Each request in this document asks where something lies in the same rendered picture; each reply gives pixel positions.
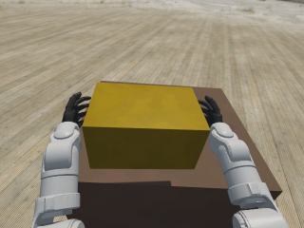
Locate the pedestal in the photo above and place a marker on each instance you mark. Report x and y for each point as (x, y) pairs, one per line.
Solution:
(166, 198)

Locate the robot right hand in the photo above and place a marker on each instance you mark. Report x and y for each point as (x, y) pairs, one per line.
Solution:
(212, 111)

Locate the robot right forearm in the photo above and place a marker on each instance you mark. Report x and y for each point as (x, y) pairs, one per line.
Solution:
(245, 186)

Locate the left robot upper arm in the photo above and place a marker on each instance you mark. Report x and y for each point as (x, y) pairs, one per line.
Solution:
(68, 223)

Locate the carton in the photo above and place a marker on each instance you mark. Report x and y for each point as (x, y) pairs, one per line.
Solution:
(130, 126)

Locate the robot left hand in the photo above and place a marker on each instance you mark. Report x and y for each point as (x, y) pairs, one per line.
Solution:
(71, 113)

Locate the right robot upper arm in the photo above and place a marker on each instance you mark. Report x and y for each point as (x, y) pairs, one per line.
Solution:
(258, 218)

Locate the robot left forearm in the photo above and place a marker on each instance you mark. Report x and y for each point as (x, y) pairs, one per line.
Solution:
(59, 175)

